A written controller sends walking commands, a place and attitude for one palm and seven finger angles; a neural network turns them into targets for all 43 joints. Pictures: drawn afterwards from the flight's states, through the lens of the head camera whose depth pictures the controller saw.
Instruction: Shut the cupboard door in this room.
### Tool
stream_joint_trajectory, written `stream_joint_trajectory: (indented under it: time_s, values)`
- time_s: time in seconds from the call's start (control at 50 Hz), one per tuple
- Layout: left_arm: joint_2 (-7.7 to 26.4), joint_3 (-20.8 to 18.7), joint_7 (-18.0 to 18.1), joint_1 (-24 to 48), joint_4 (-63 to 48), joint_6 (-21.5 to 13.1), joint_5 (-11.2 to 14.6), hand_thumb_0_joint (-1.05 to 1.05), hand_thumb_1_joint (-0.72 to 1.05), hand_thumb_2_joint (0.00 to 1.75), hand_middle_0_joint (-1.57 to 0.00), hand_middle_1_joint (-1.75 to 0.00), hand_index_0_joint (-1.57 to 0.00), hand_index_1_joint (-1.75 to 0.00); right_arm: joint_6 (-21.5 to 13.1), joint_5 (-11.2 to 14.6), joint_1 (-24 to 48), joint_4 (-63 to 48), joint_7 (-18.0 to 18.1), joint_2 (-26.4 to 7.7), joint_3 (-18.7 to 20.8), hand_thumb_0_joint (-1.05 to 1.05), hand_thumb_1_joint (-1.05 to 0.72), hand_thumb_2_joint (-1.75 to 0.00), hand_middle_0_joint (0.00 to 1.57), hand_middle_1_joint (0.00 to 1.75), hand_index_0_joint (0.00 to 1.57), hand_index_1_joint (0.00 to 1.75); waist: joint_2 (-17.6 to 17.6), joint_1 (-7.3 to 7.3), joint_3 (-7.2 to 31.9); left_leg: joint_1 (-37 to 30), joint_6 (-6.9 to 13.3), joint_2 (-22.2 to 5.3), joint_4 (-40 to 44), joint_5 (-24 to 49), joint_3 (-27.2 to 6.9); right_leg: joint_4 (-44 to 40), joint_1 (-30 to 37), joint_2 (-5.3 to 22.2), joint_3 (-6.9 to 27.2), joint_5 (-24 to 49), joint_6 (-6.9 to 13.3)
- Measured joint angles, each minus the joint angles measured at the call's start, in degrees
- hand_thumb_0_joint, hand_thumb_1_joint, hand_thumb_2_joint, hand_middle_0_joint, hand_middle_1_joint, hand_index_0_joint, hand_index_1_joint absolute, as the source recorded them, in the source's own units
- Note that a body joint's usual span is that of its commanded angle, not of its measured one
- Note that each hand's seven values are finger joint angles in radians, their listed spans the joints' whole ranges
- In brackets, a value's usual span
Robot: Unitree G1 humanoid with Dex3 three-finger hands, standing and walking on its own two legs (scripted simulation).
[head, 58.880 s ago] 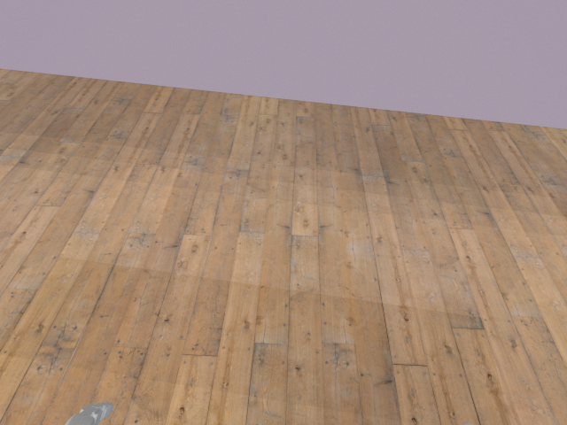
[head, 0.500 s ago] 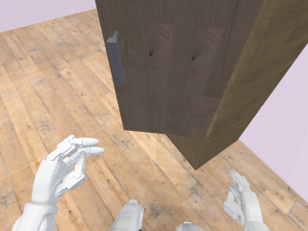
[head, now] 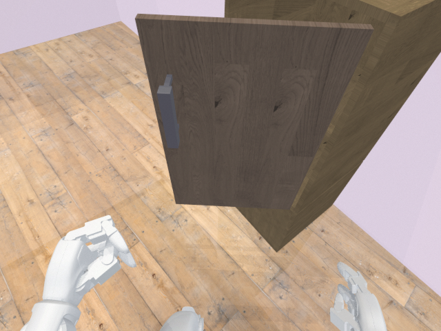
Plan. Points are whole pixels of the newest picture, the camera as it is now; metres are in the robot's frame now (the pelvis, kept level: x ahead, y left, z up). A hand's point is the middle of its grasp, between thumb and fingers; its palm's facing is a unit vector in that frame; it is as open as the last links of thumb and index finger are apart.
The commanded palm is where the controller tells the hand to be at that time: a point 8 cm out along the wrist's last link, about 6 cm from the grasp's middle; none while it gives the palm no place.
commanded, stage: raise the hand and make a fist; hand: left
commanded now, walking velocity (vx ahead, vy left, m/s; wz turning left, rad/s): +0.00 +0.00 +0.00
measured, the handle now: (171, 112) +0.50 +0.14 +0.11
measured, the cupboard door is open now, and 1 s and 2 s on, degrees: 50 50 50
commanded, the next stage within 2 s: bring the fist close to the handle in 0.78 s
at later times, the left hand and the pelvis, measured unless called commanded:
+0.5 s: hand (95, 243) +0.22 +0.19 +0.12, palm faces +0.03 -1.00 -0.04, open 3.1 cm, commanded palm +0.19 +0.24 +0.11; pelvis -0.01 +0.00 +0.02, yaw +1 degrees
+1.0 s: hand (121, 241) +0.23 +0.17 +0.10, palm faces +0.03 -1.00 -0.05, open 3.1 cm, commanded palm +0.22 +0.22 +0.11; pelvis +0.00 -0.02 +0.02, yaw +1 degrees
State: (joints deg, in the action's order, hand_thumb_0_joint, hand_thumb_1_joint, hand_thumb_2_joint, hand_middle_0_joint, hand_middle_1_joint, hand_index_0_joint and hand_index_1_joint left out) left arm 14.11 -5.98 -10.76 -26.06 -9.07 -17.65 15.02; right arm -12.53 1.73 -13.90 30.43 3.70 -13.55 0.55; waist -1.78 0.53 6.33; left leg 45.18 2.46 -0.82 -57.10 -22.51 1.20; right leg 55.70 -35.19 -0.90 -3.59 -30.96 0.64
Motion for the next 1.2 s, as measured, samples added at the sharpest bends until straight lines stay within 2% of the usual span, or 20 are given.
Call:
stream_joint_trajectory:
  time_s: [0.1, 0.28, 0.38, 0.44, 0.54, 0.6, 0.72, 0.78, 0.88, 0.94, 1.08, 1.14, 1.2]
  values:
    - [0.0, -2.0, 2.3, 1.9, -1.8, 0.4, 0.1, 0.02, 0.89, 0.9, -1.17, -1.35, -1.16, -1.34, 0.6, 0.0, 1.3, -2.0, -0.8, 1.1, -2.0, 0.01, -0.91, -0.9, 0.2, 0.3, 0.2, 0.3, -0.4, 0.71, 0.3, -2.6, 0.2, 0.2, 1.6, 0.6, -0.5, -2.4, 3.1, 0.1, -0.5, 1.0, -0.2]
    - [1.0, -0.5, -1.1, 4.4, 1.1, 7.3, -0.1, 0.02, 0.9, 0.9, -1.27, -1.47, -1.27, -1.46, 1.5, 0.4, 0.4, -2.3, -0.5, 1.4, -4.7, 0.01, -0.9, -0.9, 0.2, 0.3, 0.2, 0.3, -0.6, 1.02, -0.8, -6.9, 0.2, 0.5, 5.6, 2.7, -0.8, -6.6, 7.5, 0.1, -0.8, 3.1, -0.3]
    - [1.9, -3.2, 0.1, 6.0, 0.5, 5.9, 0.8, 0.02, 0.89, 0.9, -1.29, -1.49, -1.29, -1.48, 0.9, 0.3, -0.8, -0.6, -0.4, 0.8, -4.6, 0.01, -0.9, -0.9, 0.2, 0.3, 0.2, 0.3, -0.4, 0.73, -1.7, -8.6, -0.1, 0.4, 6.9, 3.4, -1.0, -7.9, 9.1, -0.1, -0.9, 3.8, 0.0]
    - [1.9, -4.4, -0.4, 7.4, 0.9, 5.5, 1.7, 0.02, 0.89, 0.9, -1.3, -1.5, -1.3, -1.49, 0.5, 0.6, -1.4, 0.6, -0.5, 0.1, -4.3, 0.01, -0.9, -0.9, 0.2, 0.3, 0.2, 0.3, -0.7, 0.5, -1.8, -9.2, -0.2, 0.4, 7.6, 3.8, -1.1, -8.5, 9.8, -0.1, -1.1, 4.2, 0.1]
    - [1.2, -3.0, -2.7, 6.9, 3.1, 8.1, 2.1, 0.01, 0.9, 0.9, -1.3, -1.5, -1.3, -1.49, 0.1, 1.0, -2.3, 1.3, -0.4, -0.9, -3.6, 0.02, -0.9, -0.9, 0.2, 0.3, 0.2, 0.3, -1.1, -0.04, -1.7, -10.2, -0.4, 0.3, 9.1, 4.5, -0.8, -9.5, 10.3, -0.2, -0.7, 4.7, 0.2]
    - [1.0, -2.0, -2.4, 5.7, 3.7, 9.0, 1.5, 0.01, 0.9, 0.9, -1.3, -1.5, -1.3, -1.49, -0.2, 0.9, -2.5, 1.2, -0.2, -1.1, -3.2, 0.02, -0.9, -0.9, 0.2, 0.3, 0.2, 0.3, -0.9, -0.34, -2.0, -10.6, -0.5, 0.2, 9.7, 4.7, -0.5, -9.6, 10.4, -0.2, -0.4, 4.8, 0.4]
    - [0.9, -3.3, 0.5, 5.8, 2.6, 4.4, 1.2, 0.02, 0.89, 0.9, -1.3, -1.5, -1.3, -1.5, -1.2, 0.4, -2.1, 1.7, -0.5, -1.0, -2.7, 0.02, -0.91, -0.9, 0.2, 0.3, 0.2, 0.3, -0.5, -0.16, -2.7, -10.3, -1.1, 0.0, 9.3, 4.6, -0.8, -8.6, 9.9, -0.4, -0.6, 4.3, 1.0]
    - [0.7, -3.8, 0.1, 6.4, 2.6, 3.0, 1.5, 0.02, 0.89, 0.9, -1.3, -1.5, -1.3, -1.5, -1.4, 0.5, -1.8, 2.0, -0.9, -1.1, -2.7, 0.02, -0.91, -0.9, 0.2, 0.3, 0.2, 0.3, -0.9, 0.07, -2.4, -10.0, -1.3, 0.0, 8.9, 4.4, -1.1, -8.2, 9.6, -0.5, -0.9, 4.0, 1.2]
    - [0.4, -2.3, -2.6, 6.0, 4.2, 5.6, 1.9, 0.02, 0.9, 0.9, -1.3, -1.5, -1.3, -1.5, -1.0, 1.0, -1.4, 1.8, -0.7, -1.1, -2.8, 0.02, -0.91, -0.9, 0.2, 0.3, 0.2, 0.3, -1.8, 0.26, -1.8, -10.3, -1.5, -0.1, 9.1, 4.2, -1.0, -8.3, 9.9, -0.5, -0.8, 3.7, 1.3]
    - [0.4, -1.8, -2.9, 6.1, 5.2, 6.8, 1.8, 0.02, 0.89, 0.9, -1.3, -1.5, -1.3, -1.5, -0.9, 0.9, -1.1, 1.6, -0.3, -0.9, -2.9, 0.02, -0.91, -0.9, 0.2, 0.3, 0.2, 0.3, -1.7, 0.3, -1.9, -10.6, -1.7, -0.1, 9.3, 4.0, -0.9, -8.3, 10.0, -0.6, -0.6, 3.5, 1.4]
    - [0.3, -3.4, -0.7, 14.7, 9.0, 4.1, 1.3, 0.02, 0.89, 0.9, -1.31, -1.5, -1.3, -1.5, -1.2, 0.7, 0.0, 3.1, -0.3, -1.0, -2.8, 0.01, -0.91, -0.9, 0.2, 0.3, 0.2, 0.3, -1.1, 0.52, -2.7, -9.4, -2.1, -0.1, 8.1, 3.5, -1.5, -7.2, 9.0, -0.7, -1.3, 2.7, 1.9]
    - [0.0, -2.9, -1.4, 17.8, 10.6, 4.8, 1.1, 0.02, 0.89, 0.9, -1.31, -1.5, -1.3, -1.5, -0.8, 0.9, -0.1, 3.5, -0.5, -1.1, -2.8, 0.01, -0.91, -0.9, 0.2, 0.3, 0.2, 0.3, -1.1, 0.33, -2.2, -9.3, -2.1, -0.1, 8.4, 3.4, -1.3, -7.4, 8.8, -0.7, -1.0, 2.7, 1.8]
    - [-0.1, -1.8, -2.1, 19.5, 12.9, 7.2, 0.7, 0.02, 0.9, 0.9, -1.3, -1.5, -1.3, -1.5, 0.1, 1.1, -0.5, 3.3, -0.6, -1.3, -2.7, 0.01, -0.91, -0.9, 0.2, 0.3, 0.2, 0.3, -1.2, -0.12, -1.7, -9.9, -2.0, -0.1, 9.3, 3.5, -0.7, -8.0, 9.0, -0.5, -0.4, 2.8, 1.6]
